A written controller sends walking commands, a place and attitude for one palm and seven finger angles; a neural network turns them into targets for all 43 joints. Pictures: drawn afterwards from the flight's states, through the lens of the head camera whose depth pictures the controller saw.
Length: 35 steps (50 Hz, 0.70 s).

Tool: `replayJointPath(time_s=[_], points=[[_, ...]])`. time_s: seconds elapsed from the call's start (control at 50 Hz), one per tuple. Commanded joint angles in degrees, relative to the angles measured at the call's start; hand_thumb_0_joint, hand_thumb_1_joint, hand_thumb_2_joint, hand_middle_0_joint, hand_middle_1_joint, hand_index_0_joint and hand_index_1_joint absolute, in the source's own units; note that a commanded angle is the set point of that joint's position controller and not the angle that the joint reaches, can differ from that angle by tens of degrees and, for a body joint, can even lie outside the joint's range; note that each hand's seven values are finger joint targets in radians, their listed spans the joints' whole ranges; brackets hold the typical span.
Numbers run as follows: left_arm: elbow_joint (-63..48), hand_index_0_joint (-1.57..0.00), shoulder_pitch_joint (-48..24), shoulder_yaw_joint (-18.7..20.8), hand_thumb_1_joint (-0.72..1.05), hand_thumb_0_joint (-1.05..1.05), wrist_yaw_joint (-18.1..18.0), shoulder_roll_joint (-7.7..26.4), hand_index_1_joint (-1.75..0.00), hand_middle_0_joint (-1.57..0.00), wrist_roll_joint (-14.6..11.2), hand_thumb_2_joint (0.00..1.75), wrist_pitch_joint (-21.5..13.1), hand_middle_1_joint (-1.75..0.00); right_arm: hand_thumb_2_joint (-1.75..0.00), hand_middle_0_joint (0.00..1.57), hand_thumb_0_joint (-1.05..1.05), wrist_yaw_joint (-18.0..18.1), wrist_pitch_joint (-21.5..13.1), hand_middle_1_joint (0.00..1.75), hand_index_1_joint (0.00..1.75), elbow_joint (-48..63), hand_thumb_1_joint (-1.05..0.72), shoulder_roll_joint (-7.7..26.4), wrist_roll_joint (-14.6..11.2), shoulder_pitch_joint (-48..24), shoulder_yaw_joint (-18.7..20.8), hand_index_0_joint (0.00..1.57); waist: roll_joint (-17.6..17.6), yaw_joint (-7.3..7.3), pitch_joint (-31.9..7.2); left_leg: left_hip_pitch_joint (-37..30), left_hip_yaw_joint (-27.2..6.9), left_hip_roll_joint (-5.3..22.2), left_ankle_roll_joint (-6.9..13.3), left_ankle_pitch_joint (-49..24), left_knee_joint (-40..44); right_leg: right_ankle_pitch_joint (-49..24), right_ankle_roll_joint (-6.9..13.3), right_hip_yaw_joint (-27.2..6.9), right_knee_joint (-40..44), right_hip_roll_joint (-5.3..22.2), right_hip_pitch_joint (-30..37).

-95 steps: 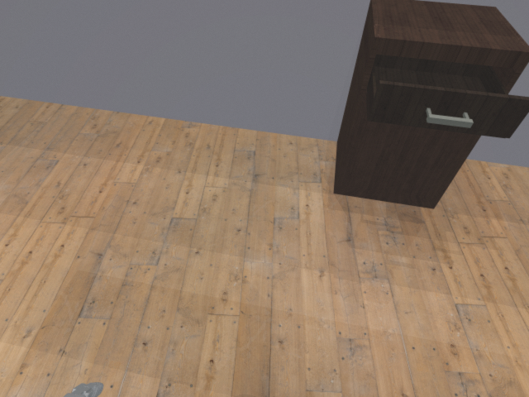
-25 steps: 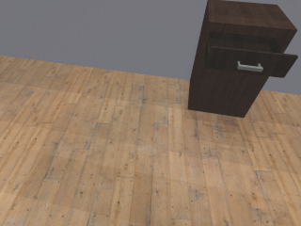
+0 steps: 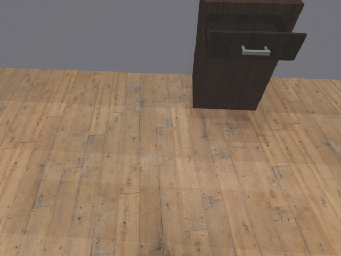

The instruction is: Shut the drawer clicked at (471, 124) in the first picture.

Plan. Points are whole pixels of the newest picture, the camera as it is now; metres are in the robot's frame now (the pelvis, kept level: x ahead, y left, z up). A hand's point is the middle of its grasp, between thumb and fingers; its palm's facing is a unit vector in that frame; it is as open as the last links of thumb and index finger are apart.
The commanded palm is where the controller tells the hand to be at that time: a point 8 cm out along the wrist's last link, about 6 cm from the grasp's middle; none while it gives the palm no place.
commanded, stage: walk to a spot facing it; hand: left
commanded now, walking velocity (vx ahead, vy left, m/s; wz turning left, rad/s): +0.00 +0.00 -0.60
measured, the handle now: (255, 50) +1.05 -0.34 -0.09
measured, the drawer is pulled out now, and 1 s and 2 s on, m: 0.20 0.20 0.20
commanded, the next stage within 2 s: none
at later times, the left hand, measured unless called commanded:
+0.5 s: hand out of the picture +0.08 +0.24 -0.16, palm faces -0.17 -0.95 -0.26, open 7.4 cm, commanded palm none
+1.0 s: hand (133, 243) +0.17 +0.12 -0.14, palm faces -0.53 -0.81 -0.25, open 7.4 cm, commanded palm none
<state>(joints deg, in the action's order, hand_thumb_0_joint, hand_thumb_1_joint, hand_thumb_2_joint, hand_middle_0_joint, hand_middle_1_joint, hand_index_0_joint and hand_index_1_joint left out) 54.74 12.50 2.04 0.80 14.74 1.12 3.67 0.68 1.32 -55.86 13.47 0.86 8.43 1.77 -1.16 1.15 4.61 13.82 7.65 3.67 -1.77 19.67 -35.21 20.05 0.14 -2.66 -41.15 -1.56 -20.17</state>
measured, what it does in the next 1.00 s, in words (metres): steps on the spot, turning right: left foot, then right foot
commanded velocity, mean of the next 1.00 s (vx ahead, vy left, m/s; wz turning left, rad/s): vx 0.07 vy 0.00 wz -0.60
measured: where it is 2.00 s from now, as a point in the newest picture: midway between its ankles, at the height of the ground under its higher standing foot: (222, 244)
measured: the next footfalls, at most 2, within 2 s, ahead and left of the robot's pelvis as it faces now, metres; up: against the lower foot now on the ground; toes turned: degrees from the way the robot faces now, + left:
left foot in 0.48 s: +0.02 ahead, +0.15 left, +0.00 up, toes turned -15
right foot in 0.86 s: -0.05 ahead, -0.11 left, +0.00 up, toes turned -35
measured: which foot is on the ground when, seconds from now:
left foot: down 0.00-0.04, up 0.06-0.46, down 0.48-0.86, up 0.88-1.00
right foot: down 0.00-0.48, up 0.50-0.84, down 0.86-1.00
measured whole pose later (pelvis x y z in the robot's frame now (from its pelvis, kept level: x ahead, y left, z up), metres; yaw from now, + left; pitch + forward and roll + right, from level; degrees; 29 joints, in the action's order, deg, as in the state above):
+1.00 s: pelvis -0.02 +0.00 +0.01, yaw -34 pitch +0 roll -1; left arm 50.4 10.8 3.0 1.1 12.8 1.1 0.8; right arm -0.5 3.2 -55.2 15.8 1.6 15.1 3.4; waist 2.0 -1.1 3.9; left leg 25.6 4.1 7.5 -3.9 26.0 -63.5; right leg 17.4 1.5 1.9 -32.6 -1.0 -15.4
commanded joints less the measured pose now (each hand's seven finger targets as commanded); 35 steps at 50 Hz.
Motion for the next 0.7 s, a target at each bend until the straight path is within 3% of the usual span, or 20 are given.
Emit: replayJointPath(time_s=[0.0, 0.02, 0.04, 0.06, 0.08, 0.1, 0.14, 0.28, 0.34, 0.4, 0.42, 0.44, 0.46, 0.48, 0.5, 0.52, 0.54, 0.56, 0.64, 0.68], points=[[-4.3, -0.2, 8.5, 3.6, 0.9, 0.0, -0.4, 10.3, -0.3, -0.2, 0.8, 0.9, -2.3, -0.3, -0.9, 0.2, 0.0, 0.8, -0.3, 0.3, 0.3, 7.2, -0.9, 9.1, 0.0, -3.8, 3.2, 0.2, -7.3, 3.93, -3.8, 13.2, -0.2, 5.1, 0.9, -4.9, -15.0, -13.6, 2.9, -12.7, 15.2, 10.6, 9.9], [-4.8, -0.2, 9.6, 4.2, 0.9, 0.0, -1.2, 14.3, -0.3, -0.2, 0.7, 0.9, -2.8, -0.3, -0.9, 0.2, 0.0, 0.7, -0.1, 0.3, 0.3, 9.4, -0.9, 5.8, -0.3, -4.9, 2.6, 0.2, -19.2, 3.95, -3.2, 20.4, -2.9, -3.1, -1.4, 14.5, -27.1, -22.1, 8.4, -33.2, 24.8, 20.6, 7.0], [-5.4, -0.2, 8.6, 4.2, 0.9, 0.0, -1.8, 13.5, -0.3, -0.2, 0.2, 0.9, -2.7, -0.3, -0.9, 0.2, 0.0, 0.9, 0.3, 0.3, 0.3, 9.1, -0.9, 7.2, -0.3, -5.6, 2.7, 0.2, -14.7, 4.06, -3.4, 19.0, -10.7, -1.5, -0.6, 13.1, -31.7, -14.0, 10.5, -35.3, 28.4, 20.6, 4.1], [-6.2, -0.2, 4.1, 4.0, 0.9, 0.0, -1.8, 12.1, -0.3, -0.2, 0.2, 0.9, -2.5, -0.3, -0.9, 0.2, 0.0, 0.7, 0.2, 0.3, 0.3, 8.3, -0.9, 7.2, -0.4, -4.5, 3.1, 0.2, -8.3, 1.15, -2.1, 20.2, -11.8, -0.4, -0.5, 8.0, -33.4, -9.3, 11.4, -31.3, 26.5, 18.2, 4.6], [-7.1, -0.2, 1.8, 3.8, 0.9, 0.0, -1.9, 10.8, -0.3, -0.2, 0.0, 0.9, -2.7, -0.3, -0.9, 0.2, 0.0, 0.5, -0.1, 0.3, 0.3, 7.2, -0.9, 7.4, -0.1, -2.6, 3.0, 0.2, -3.7, 0.06, -4.3, 18.9, -11.0, 0.4, -1.0, 4.8, -32.0, -12.3, 11.3, -27.1, 24.2, 16.1, 6.1], [-7.6, -0.2, 1.2, 3.5, 0.9, 0.0, -1.8, 9.8, -0.3, -0.2, 0.1, 0.9, -2.9, -0.3, -0.9, 0.2, 0.0, 0.4, -0.1, 0.3, 0.3, 6.7, -0.9, 6.4, 0.0, -1.8, 3.0, 0.2, -3.2, -0.39, -6.2, 16.7, -10.2, 0.2, -1.4, 2.8, -30.7, -13.8, 10.4, -23.5, 23.2, 14.1, 6.0], [-7.2, -0.2, 2.2, 3.6, 0.9, 0.0, -1.8, 9.0, -0.3, -0.2, 0.1, 0.9, -3.1, -0.3, -0.9, 0.2, 0.0, 0.6, 0.0, 0.3, 0.3, 6.4, -0.9, 5.7, 0.0, -1.2, 2.9, 0.2, -4.5, -0.19, -8.0, 15.6, -9.3, -0.6, -1.9, 2.0, -27.7, -17.2, 9.9, -21.5, 22.3, 12.4, 8.1], [-5.9, -0.2, 5.6, 4.5, 0.9, 0.0, -1.7, 9.2, -0.3, -0.2, 0.3, 0.9, -2.6, -0.3, -0.9, 0.2, 0.0, 1.1, -0.4, 0.3, 0.3, 7.9, -0.9, 4.6, -0.5, -3.4, 2.7, 0.2, -6.7, 1.81, -9.7, 13.6, -8.9, -2.4, -1.9, 4.1, -15.4, -21.9, 10.3, -24.6, 21.5, 10.8, 13.0], [-6.7, -0.2, 3.8, 4.8, 0.9, 0.0, -1.5, 10.3, -0.3, -0.2, 0.5, 0.9, -2.0, -0.3, -0.9, 0.2, 0.0, 1.3, -0.7, 0.3, 0.3, 8.4, -0.9, 4.7, -0.9, -2.1, 2.6, 0.2, -7.9, 1.36, -9.5, 8.6, -9.0, -3.5, -0.9, 5.6, -7.5, -21.0, 10.0, -26.8, 21.6, 10.2, 10.0], [-7.7, -0.2, 0.4, 4.8, 0.9, 0.0, -1.5, 10.3, -0.3, -0.2, 0.4, 0.9, -1.5, -0.3, -0.9, 0.2, 0.0, 1.6, -1.3, 0.3, 0.3, 7.4, -0.9, 4.9, -1.2, 3.5, 2.6, 0.2, -8.2, -1.21, -10.4, -2.3, -8.1, -5.0, 0.3, 0.0, 6.3, -18.5, 6.6, -26.8, 20.3, 7.6, 3.6], [-8.3, -0.2, -1.2, 4.6, 0.9, 0.0, -1.4, 9.5, -0.3, -0.2, 0.1, 0.9, -1.4, -0.3, -0.9, 0.2, 0.0, 1.9, -1.7, 0.3, 0.3, 6.8, -0.9, 5.9, -1.2, 6.6, 2.8, 0.2, -6.7, -3.06, -10.6, -10.4, -9.3, -3.2, 1.2, -3.1, 12.6, -13.3, 4.2, -24.7, 17.9, 5.0, -3.0], [-9.4, -0.2, -1.4, 4.2, 0.9, 0.0, -1.0, 6.5, -0.3, -0.2, -0.3, 0.9, -1.2, -0.3, -0.9, 0.2, 0.0, 2.2, -2.2, 0.3, 0.3, 6.9, -0.9, 9.7, -0.7, 8.2, 3.4, 0.2, 4.1, -4.02, -10.7, -17.4, -19.3, 6.4, 4.4, 1.4, 19.8, -3.0, 1.2, -17.9, 9.9, -1.3, -13.0], [-10.4, -0.2, -1.1, 4.0, 0.9, 0.0, -0.2, 4.5, -0.3, -0.2, -0.2, 0.9, -1.3, -0.3, -0.9, 0.2, 0.0, 2.0, -1.9, 0.3, 0.3, 8.6, -0.9, 14.1, -0.1, 5.7, 4.2, 0.2, 17.8, -2.98, -7.1, -13.9, -31.5, 20.6, 8.6, 0.3, 24.2, 10.4, -1.8, -6.1, -6.7, -6.3, -19.7], [-10.6, -0.2, -1.4, 4.8, 0.9, 0.0, -0.2, 6.6, -0.3, -0.2, 0.5, 0.9, -1.3, -0.3, -0.9, 0.2, 0.0, 1.8, -1.7, 0.3, 0.3, 10.2, -0.9, 14.0, -0.2, 2.0, 3.8, 0.2, 15.3, -1.97, -5.3, -4.9, -33.1, 25.5, 12.1, -2.2, 24.0, 10.4, -3.4, -4.6, -17.9, -1.4, -18.2], [-8.9, -0.2, -1.7, 5.6, 0.9, 0.0, 0.2, 8.0, -0.3, -0.2, 1.1, 0.9, -1.2, -0.3, -0.9, 0.2, 0.0, 1.8, -2.0, 0.3, 0.3, 10.4, -0.9, 10.2, 0.3, -1.0, 3.1, 0.2, 9.0, -0.47, -3.1, 0.1, -26.4, 19.9, 11.3, -6.3, 22.6, 6.4, -4.0, -4.4, -24.7, -1.0, -15.2], [-8.0, -0.2, 0.5, 5.5, 0.9, 0.0, 0.8, 6.9, -0.3, -0.2, 1.0, 0.9, -1.0, -0.3, -0.9, 0.2, 0.0, 1.8, -2.1, 0.3, 0.3, 10.9, -0.9, 9.0, 0.5, -3.1, 2.5, 0.2, 7.9, 1.29, -2.4, 1.0, -18.9, 15.7, 10.0, -10.3, 20.8, 3.4, -4.2, -2.5, -29.2, -0.3, -14.5], [-7.7, -0.2, 1.2, 5.1, 0.9, 0.0, 1.1, 5.9, -0.3, -0.2, 0.8, 0.9, -0.7, -0.3, -0.9, 0.2, 0.0, 1.8, -2.3, 0.3, 0.3, 11.1, -0.9, 8.5, 0.5, -3.6, 2.3, 0.2, 8.8, 1.63, -2.1, 0.1, -14.0, 13.0, 9.3, -14.5, 19.4, 2.1, -4.5, -1.2, -30.5, 0.2, -14.7], [-7.9, -0.2, 0.4, 4.7, 0.9, 0.0, 1.4, 5.2, -0.3, -0.2, 0.6, 0.9, -0.6, -0.3, -0.9, 0.2, 0.0, 1.8, -2.4, 0.3, 0.3, 10.7, -0.9, 8.0, 0.5, -2.0, 2.3, 0.2, 10.2, 0.89, -2.2, -2.4, -11.1, 11.4, 8.9, -19.2, 17.8, 1.7, -4.7, -0.1, -29.1, 0.7, -15.4], [-9.9, -0.2, -5.2, 3.7, 0.9, 0.0, 1.7, 3.8, -0.3, -0.2, 0.0, 0.9, -0.5, -0.3, -0.9, 0.2, 0.0, 1.6, -2.4, 0.3, 0.3, 8.4, -0.9, 9.4, 0.6, 5.0, 3.1, 0.2, 10.3, -2.45, -2.5, -9.4, -8.9, 13.6, 10.4, -29.1, 15.0, 3.8, -4.9, 3.2, -17.8, 3.1, -14.6], [-10.5, -0.2, -8.1, 3.3, 0.9, 0.0, 1.8, 3.3, -0.3, -0.2, 0.2, 0.9, -0.7, -0.3, -0.9, 0.2, 0.0, 1.3, -2.2, 0.3, 0.3, 7.3, -0.9, 10.1, 0.7, 7.5, 3.6, 0.2, 11.0, -4.02, -2.3, -9.7, -7.4, 14.3, 10.0, -33.4, 13.8, 4.3, -4.5, 5.6, -10.7, 3.3, -10.8]])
